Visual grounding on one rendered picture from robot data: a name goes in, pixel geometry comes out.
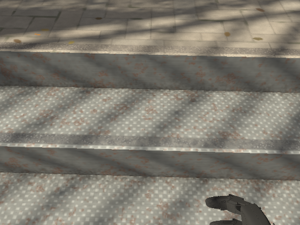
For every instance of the right robot hand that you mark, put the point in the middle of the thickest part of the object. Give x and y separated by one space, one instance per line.
251 214

